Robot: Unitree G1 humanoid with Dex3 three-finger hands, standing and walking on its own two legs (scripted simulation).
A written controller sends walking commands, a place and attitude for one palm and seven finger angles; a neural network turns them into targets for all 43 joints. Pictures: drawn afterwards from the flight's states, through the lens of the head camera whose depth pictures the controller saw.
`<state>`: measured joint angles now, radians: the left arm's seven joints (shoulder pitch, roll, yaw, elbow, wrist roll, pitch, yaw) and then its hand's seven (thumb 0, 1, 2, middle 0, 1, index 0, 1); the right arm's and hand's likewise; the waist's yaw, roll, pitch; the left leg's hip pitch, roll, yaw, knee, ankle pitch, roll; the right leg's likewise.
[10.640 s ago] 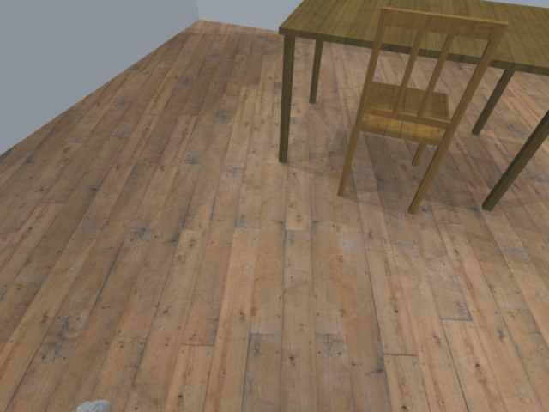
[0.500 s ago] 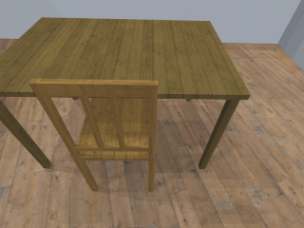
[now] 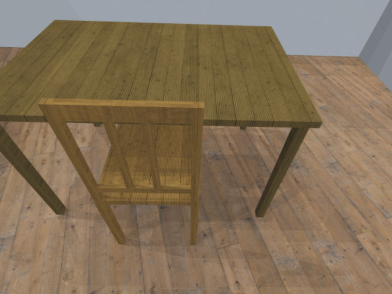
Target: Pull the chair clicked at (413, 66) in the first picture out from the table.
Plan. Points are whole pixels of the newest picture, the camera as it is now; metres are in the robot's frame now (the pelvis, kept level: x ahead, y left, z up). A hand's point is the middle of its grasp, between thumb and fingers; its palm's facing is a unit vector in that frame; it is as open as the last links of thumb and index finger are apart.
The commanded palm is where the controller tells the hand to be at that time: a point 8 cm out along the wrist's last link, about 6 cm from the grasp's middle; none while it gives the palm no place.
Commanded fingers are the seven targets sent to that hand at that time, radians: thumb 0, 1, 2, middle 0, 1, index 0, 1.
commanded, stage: shuffle to correct the standing spot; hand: left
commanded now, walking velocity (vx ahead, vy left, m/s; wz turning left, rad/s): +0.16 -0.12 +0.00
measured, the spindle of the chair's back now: (120, 158) +0.50 +0.26 -0.09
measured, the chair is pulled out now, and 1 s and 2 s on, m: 0.00 0.00 0.00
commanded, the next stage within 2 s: come to a stop and stand still in 0.16 s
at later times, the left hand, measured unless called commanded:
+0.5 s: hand out of the picture +0.00 +0.11 -0.19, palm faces +0.12 -0.99 -0.11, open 7.4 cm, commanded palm none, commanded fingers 0.00 0.90 0.90 -0.20 -0.30 -0.20 -0.30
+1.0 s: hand out of the picture +0.02 +0.15 -0.17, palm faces +0.06 -0.98 -0.20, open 7.3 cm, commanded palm none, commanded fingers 0.00 0.90 0.90 -0.20 -0.30 -0.20 -0.30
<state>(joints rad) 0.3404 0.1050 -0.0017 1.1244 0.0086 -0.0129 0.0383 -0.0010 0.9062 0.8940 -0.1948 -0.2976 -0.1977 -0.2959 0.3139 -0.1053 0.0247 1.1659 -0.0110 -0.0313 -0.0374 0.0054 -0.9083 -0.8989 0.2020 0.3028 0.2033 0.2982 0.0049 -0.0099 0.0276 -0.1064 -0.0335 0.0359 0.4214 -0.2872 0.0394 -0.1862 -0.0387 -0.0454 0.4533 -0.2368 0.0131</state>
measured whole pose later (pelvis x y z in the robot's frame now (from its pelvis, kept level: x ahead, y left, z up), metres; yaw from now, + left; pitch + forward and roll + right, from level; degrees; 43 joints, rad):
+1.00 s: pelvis +0.02 -0.03 +0.00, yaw +1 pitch -2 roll +1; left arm 0.28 0.15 0.01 1.09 0.01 -0.01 0.04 0.00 0.92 0.89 -0.19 -0.30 -0.20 -0.30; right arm 0.27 -0.13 0.02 1.16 -0.01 -0.01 -0.04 0.01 -0.93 -0.90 0.20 0.30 0.20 0.30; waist 0.00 0.00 0.03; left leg -0.11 -0.01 0.07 0.40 -0.25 0.02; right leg -0.13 -0.02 -0.07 0.44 -0.27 -0.02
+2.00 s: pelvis +0.01 -0.01 +0.00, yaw +1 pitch -1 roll +0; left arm 0.30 0.13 -0.01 1.10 0.01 -0.01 0.04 0.00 0.92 0.89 -0.19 -0.30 -0.20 -0.30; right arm 0.31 -0.14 0.03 1.13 -0.02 -0.03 -0.03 0.01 -0.91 -0.90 0.20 0.30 0.20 0.30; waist 0.00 0.01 0.03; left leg -0.17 -0.02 0.08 0.45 -0.27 0.04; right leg -0.19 -0.04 -0.06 0.49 -0.28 0.00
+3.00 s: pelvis -0.01 -0.03 -0.06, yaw +1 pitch +10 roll +1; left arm 0.33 0.11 0.08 0.21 -0.18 -0.52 -0.23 0.00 0.67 0.79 -0.17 -0.26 -0.17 -0.26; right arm 0.17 -0.25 -0.06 0.56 0.00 -0.24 0.01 0.02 -0.91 -0.90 0.20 0.30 0.20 0.30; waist -0.03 -0.08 -0.14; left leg -0.71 0.01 0.08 0.99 -0.47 0.02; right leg -0.72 -0.04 -0.06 1.02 -0.48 -0.03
